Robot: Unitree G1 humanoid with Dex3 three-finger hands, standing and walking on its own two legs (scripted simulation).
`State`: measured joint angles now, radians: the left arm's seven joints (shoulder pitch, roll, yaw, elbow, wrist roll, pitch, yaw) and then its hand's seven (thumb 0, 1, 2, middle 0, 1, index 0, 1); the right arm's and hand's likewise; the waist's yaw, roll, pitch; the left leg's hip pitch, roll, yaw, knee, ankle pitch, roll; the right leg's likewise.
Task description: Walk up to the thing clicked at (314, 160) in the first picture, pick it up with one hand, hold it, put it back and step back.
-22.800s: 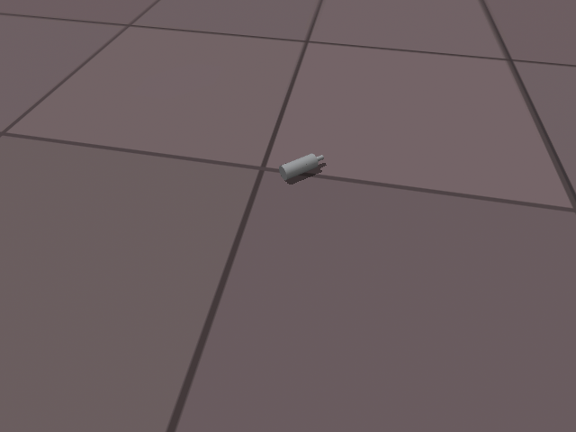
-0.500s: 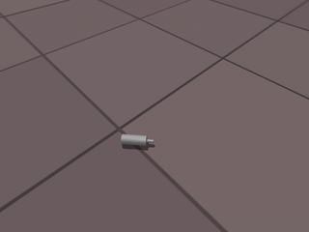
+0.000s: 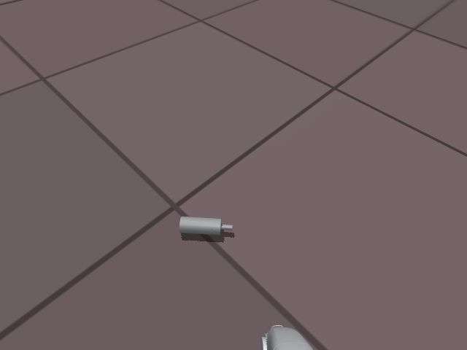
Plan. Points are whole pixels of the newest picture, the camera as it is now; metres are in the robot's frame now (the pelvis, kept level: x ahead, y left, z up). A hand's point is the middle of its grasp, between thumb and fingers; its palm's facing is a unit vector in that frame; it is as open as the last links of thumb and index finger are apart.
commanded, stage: walk up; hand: left
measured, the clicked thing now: (206, 226) +0.72 +0.09 -0.74
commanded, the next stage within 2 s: none
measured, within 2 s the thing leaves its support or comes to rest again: neither
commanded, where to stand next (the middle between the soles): +0.32 -0.06 m, yaw -3 degrees
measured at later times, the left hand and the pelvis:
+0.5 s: hand (101, 304) +0.23 +0.27 -0.16, palm faces -0.03 -0.93 -0.37, open 7.4 cm; pelvis +0.17 +0.00 -0.02, yaw -1 degrees
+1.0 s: hand (124, 258) +0.32 +0.24 -0.16, palm faces -0.05 -0.93 -0.37, open 7.4 cm; pelvis +0.24 -0.02 -0.02, yaw -2 degrees
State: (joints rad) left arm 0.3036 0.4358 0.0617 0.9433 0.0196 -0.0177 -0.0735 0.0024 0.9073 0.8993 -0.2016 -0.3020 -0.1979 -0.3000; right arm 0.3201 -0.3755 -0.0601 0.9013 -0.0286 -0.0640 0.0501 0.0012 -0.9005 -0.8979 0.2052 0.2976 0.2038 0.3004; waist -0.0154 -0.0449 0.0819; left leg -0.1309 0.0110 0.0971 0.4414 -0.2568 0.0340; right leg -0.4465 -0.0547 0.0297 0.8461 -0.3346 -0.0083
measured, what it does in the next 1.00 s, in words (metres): walks ahead: right foot, then left foot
